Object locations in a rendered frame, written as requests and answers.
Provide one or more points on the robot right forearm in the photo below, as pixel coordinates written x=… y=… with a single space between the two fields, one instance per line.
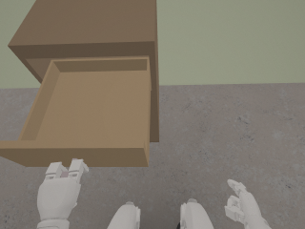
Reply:
x=255 y=222

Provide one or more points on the cabinet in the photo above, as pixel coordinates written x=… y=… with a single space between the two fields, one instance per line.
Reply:
x=90 y=29

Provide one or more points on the robot right hand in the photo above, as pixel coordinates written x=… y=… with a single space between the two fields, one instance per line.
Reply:
x=245 y=205

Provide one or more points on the left robot thigh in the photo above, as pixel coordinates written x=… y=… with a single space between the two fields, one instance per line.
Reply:
x=126 y=217

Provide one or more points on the right robot thigh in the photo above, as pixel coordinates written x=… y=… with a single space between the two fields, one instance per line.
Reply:
x=194 y=216

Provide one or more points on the robot left hand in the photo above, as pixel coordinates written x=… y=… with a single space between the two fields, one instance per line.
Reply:
x=57 y=195

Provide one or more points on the robot left forearm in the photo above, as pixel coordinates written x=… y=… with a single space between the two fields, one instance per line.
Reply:
x=53 y=224

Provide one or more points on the robot thigh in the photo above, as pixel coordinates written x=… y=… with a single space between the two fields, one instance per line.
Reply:
x=194 y=216
x=126 y=217

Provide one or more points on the handle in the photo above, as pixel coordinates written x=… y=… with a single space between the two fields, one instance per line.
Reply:
x=66 y=173

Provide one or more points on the drawer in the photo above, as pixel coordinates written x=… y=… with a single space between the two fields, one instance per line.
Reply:
x=95 y=109

